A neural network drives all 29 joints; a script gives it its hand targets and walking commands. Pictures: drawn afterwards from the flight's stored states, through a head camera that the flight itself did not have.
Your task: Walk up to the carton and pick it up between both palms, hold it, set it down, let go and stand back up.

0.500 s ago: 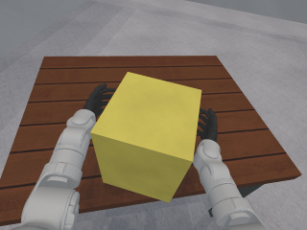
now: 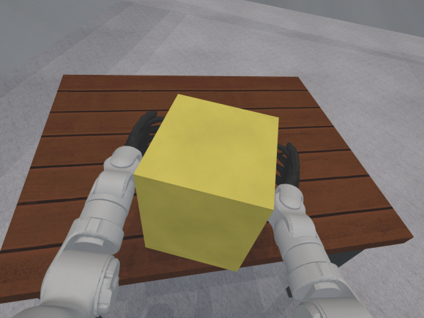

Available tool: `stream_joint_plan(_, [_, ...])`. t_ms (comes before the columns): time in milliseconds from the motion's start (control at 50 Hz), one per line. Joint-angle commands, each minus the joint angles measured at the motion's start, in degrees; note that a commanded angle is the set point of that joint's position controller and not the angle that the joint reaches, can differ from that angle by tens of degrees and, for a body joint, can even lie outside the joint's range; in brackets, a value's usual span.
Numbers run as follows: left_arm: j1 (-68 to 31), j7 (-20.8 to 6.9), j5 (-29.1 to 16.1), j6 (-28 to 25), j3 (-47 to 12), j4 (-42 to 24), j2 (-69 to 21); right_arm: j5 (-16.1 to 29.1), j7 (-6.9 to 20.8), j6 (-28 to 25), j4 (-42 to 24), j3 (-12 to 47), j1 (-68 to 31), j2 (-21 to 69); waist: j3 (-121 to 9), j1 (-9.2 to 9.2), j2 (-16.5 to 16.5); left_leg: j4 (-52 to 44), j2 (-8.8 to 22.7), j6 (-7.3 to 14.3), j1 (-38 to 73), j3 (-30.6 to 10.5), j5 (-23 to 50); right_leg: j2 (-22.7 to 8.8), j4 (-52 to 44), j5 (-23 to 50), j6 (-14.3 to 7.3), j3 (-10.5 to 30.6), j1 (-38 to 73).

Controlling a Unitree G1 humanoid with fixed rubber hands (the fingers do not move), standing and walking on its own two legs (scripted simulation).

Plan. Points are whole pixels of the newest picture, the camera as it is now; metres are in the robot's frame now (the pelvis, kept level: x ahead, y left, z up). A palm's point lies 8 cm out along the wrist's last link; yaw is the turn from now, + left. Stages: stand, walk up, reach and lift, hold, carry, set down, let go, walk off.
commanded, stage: reach and lift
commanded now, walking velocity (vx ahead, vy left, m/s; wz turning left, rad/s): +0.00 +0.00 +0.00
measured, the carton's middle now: (208, 185) +0.37 -0.01 +0.05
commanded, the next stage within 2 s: none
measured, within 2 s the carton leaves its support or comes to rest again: leaves its support in 0.44 s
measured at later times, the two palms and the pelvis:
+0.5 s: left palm (140, 146) +0.42 +0.12 +0.11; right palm (291, 185) +0.34 -0.16 +0.09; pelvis +0.00 +0.00 +0.00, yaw +0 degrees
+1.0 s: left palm (143, 143) +0.41 +0.11 +0.13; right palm (297, 189) +0.33 -0.17 +0.09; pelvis +0.00 -0.01 +0.01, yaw -1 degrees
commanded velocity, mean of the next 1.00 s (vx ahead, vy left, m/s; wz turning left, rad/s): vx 0.00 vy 0.00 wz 0.00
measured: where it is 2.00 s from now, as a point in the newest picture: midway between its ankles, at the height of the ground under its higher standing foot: outside the picture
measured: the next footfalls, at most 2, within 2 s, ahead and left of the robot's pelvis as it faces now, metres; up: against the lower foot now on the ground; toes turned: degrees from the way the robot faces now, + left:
none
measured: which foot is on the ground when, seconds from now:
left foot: down 0.00-1.00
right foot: down 0.00-1.00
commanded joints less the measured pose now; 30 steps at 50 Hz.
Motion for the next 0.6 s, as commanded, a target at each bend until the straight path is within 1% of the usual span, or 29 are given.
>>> stream_joint_plan(0, [-31.64,-1.38,2.79,-4.56,0.29,-8.49,-3.48,-3.47,0.76,-3.74,-11.13,2.07,-29.02,2.84,-27.61,-1.15,12.93,-5.57,4.20,-6.98,26.07,-6.46,8.44,1.79,-1.51,10.16,-1.32,-3.87,-2.97])
stream_joint_plan(20, [-31.19,-1.01,2.02,-4.92,0.03,-12.22,-2.78,-3.39,0.45,-4.19,-13.59,2.01,-27.87,2.56,-29.09,-1.36,12.81,-5.64,4.44,-7.10,26.32,-6.49,10.14,1.94,-0.94,12.54,-1.31,-3.66,-0.70])
stream_joint_plan(60, [-32.02,-1.67,2.74,-5.57,-0.09,-10.63,-5.22,-4.62,1.32,-4.81,-12.45,2.51,-28.15,4.32,-28.58,-0.78,12.57,-5.54,4.08,-7.15,27.80,-6.21,11.75,1.81,-1.28,12.09,-1.36,-3.75,-0.59])
stream_joint_plan(80, [-33.08,-2.32,3.53,-6.37,1.11,-9.79,-5.90,-5.79,1.90,-5.09,-11.45,1.87,-28.79,5.60,-29.51,-0.17,11.31,-4.95,3.24,-7.07,27.64,-5.46,11.63,1.13,-1.85,11.04,-1.51,-3.33,-1.18])
stream_joint_plan(100, [-31.89,-2.40,3.52,-6.49,-0.63,-11.34,-7.37,-5.57,1.84,-5.56,-12.47,2.53,-27.83,6.28,-29.98,-1.55,12.47,-4.86,3.88,-7.65,29.59,-6.10,15.12,1.59,-1.38,13.57,-1.60,-3.77,-0.75])
stream_joint_plan(120, [-32.82,-2.89,5.11,-7.10,0.24,-8.72,-8.29,-6.88,2.50,-5.75,-8.65,1.38,-28.04,6.60,-29.06,-0.89,13.05,-5.30,3.80,-7.26,27.91,-6.24,12.99,1.64,-1.32,11.42,-1.63,-3.86,-0.97])
stream_joint_plan(140, [-34.13,-3.05,5.33,-7.84,0.68,-8.56,-8.95,-8.39,2.87,-6.38,-9.74,0.04,-29.18,6.64,-29.98,-0.78,12.39,-6.25,4.47,-6.90,27.15,-6.52,10.87,2.05,-0.70,10.63,-1.55,-3.88,0.23])
stream_joint_plan(160, [-34.39,-2.85,5.61,-7.99,-0.07,-9.62,-9.64,-8.89,2.91,-7.17,-10.41,-0.35,-29.93,6.88,-30.34,-1.16,13.12,-6.27,4.60,-7.43,26.80,-6.47,11.70,2.28,-0.76,11.80,-1.55,-3.98,0.58])
stream_joint_plan(180, [-34.21,-3.31,6.26,-8.31,-0.32,-8.19,-10.66,-9.63,3.22,-7.57,-8.05,-0.91,-29.08,7.93,-30.01,-1.47,13.40,-6.29,4.75,-7.35,26.43,-6.88,11.97,2.17,-0.39,11.65,-1.21,-4.00,1.54])
stream_joint_plan(200, [-33.06,-3.48,6.81,-8.54,-1.16,-10.13,-12.58,-10.14,3.27,-8.59,-9.59,-0.10,-27.50,9.62,-31.28,-2.12,12.39,-5.49,3.96,-7.78,29.17,-6.34,15.77,2.05,-1.25,14.39,-1.60,-3.56,1.04])
stream_joint_plan(220, [-34.25,-4.30,9.26,-8.94,1.01,-5.57,-13.47,-11.88,4.25,-8.88,-5.51,-1.24,-28.96,10.70,-28.46,-0.36,12.17,-6.10,3.98,-7.30,27.32,-6.07,14.18,2.06,-1.27,11.60,-1.47,-3.47,0.79])
stream_joint_plan(240, [-34.16,-5.28,9.29,-9.03,-0.14,-4.51,-17.42,-12.46,5.25,-9.04,-5.07,-0.84,-29.41,14.22,-27.36,-1.05,12.19,-6.70,4.14,-7.47,28.08,-6.30,13.68,2.05,-1.66,11.28,-1.70,-3.46,1.54])
stream_joint_plan(260, [-36.72,-6.64,10.00,-9.56,0.16,-2.86,-21.13,-14.61,6.66,-9.32,-4.32,-0.82,-32.13,17.89,-27.66,-0.03,11.60,-7.27,3.43,-7.12,27.04,-5.29,10.72,1.51,-2.12,8.72,-2.06,-3.03,1.29])
stream_joint_plan(280, [-38.15,-7.98,11.25,-9.96,-0.96,-1.03,-25.46,-16.03,7.93,-9.79,-1.76,-0.93,-34.42,21.63,-25.21,-0.99,11.61,-8.44,3.69,-6.76,25.57,-5.97,8.68,1.54,-1.86,8.21,-2.14,-3.15,2.59])
stream_joint_plan(300, [-37.04,-9.44,13.15,-10.03,-1.81,-0.01,-31.22,-17.26,9.23,-10.44,-0.47,-0.36,-34.11,26.49,-24.67,-1.13,12.78,-9.22,3.68,-6.99,25.13,-6.22,9.02,2.13,-1.74,9.23,-2.28,-3.09,4.48])
stream_joint_plan(320, [-36.39,-11.18,13.92,-10.20,-2.74,0.46,-37.76,-18.45,10.82,-11.10,-2.40,2.45,-35.80,31.94,-26.12,-0.59,11.65,-8.68,3.54,-7.04,25.86,-6.26,12.70,2.25,-1.79,10.93,-2.21,-2.62,6.35])
stream_joint_plan(340, [-37.05,-11.57,14.38,-10.96,-2.69,1.99,-39.18,-18.53,11.58,-11.72,-3.21,4.29,-38.66,34.04,-28.40,1.34,10.99,-8.28,3.50,-6.94,25.78,-6.61,13.71,2.29,-1.89,9.85,-2.18,-1.63,6.15])
stream_joint_plan(360, [-37.47,-11.45,14.85,-11.11,-3.01,2.67,-41.01,-18.76,11.99,-12.25,-1.87,3.80,-39.72,34.63,-28.04,1.80,13.00,-8.35,3.19,-7.05,25.85,-5.83,14.73,2.99,-2.45,9.94,-2.63,-1.67,5.50])
stream_joint_plan(380, [-35.37,-11.68,15.08,-10.81,-2.30,2.69,-41.27,-18.39,12.14,-12.52,-2.07,4.76,-38.58,34.12,-28.39,2.41,12.74,-8.15,3.01,-7.06,27.17,-5.67,17.67,2.85,-2.86,11.24,-2.52,-1.52,6.28])
stream_joint_plan(400, [-34.22,-11.69,15.61,-10.83,-0.77,2.79,-40.31,-18.11,12.31,-12.32,-0.58,5.62,-37.79,34.34,-28.77,4.00,11.23,-7.26,2.37,-6.50,26.96,-4.73,18.96,2.52,-3.25,11.37,-2.63,-0.54,6.50])
stream_joint_plan(420, [-34.61,-11.99,16.46,-10.92,0.55,4.91,-39.29,-18.22,12.51,-12.28,0.12,5.53,-38.15,34.13,-27.60,4.51,10.58,-7.81,2.66,-6.33,25.90,-4.95,17.50,2.81,-3.30,10.24,-2.47,-0.59,7.03])
stream_joint_plan(440, [-32.57,-11.80,16.15,-10.81,-0.57,2.96,-40.63,-17.69,12.59,-12.86,-1.32,6.74,-37.21,34.15,-28.93,4.24,11.46,-7.34,3.15,-6.94,28.33,-5.61,21.19,3.29,-2.58,12.63,-2.48,-0.69,7.56])
stream_joint_plan(460, [-33.58,-11.74,16.26,-10.94,-0.94,2.24,-40.54,-17.86,12.58,-13.06,-0.98,6.30,-37.68,34.00,-28.54,4.03,11.50,-7.13,2.87,-7.04,27.23,-5.43,21.31,3.24,-2.63,13.09,-2.41,-0.41,8.88])
stream_joint_plan(480, [-32.37,-11.87,16.20,-10.75,-0.40,2.11,-40.89,-18.10,12.29,-13.18,-0.38,6.04,-37.24,34.24,-26.41,3.53,10.40,-6.81,2.64,-7.28,27.80,-4.38,21.91,3.26,-3.43,12.84,-2.51,-0.26,8.27])
stream_joint_plan(500, [-31.45,-12.04,15.70,-10.56,-1.82,0.57,-42.21,-17.28,11.81,-13.46,-1.17,7.70,-36.33,33.97,-26.68,2.69,9.97,-7.04,3.10,-7.45,28.09,-5.29,23.75,3.81,-2.88,15.82,-2.32,-0.36,9.45])
stream_joint_plan(520, [-32.79,-12.43,15.92,-10.36,-0.81,3.74,-40.48,-17.95,11.69,-13.22,0.56,5.92,-37.84,33.13,-23.12,2.74,9.27,-8.10,2.64,-6.64,26.04,-4.58,17.23,3.43,-4.02,10.44,-2.48,-0.32,7.50])
stream_joint_plan(540, [-32.80,-12.50,16.14,-9.88,-0.38,2.98,-40.55,-17.74,11.53,-13.29,1.09,6.58,-37.21,33.42,-21.75,2.95,9.70,-8.67,2.59,-6.65,24.97,-3.98,16.65,3.21,-3.92,10.88,-2.57,-0.12,9.50])
stream_joint_plan(560, [-33.90,-12.70,16.09,-9.60,0.44,4.38,-40.69,-18.11,11.58,-13.11,0.70,6.04,-39.16,33.13,-19.79,3.39,8.00,-9.29,2.50,-5.93,24.16,-3.65,13.31,2.88,-4.44,8.05,-2.54,0.04,8.25])
stream_joint_plan(580, [-34.04,-12.79,15.82,-9.28,0.36,4.36,-39.98,-17.82,11.54,-13.07,1.51,5.26,-39.77,32.63,-18.27,3.35,8.41,-10.29,2.69,-5.63,23.34,-3.49,10.79,2.78,-4.85,7.00,-2.48,-0.23,8.62])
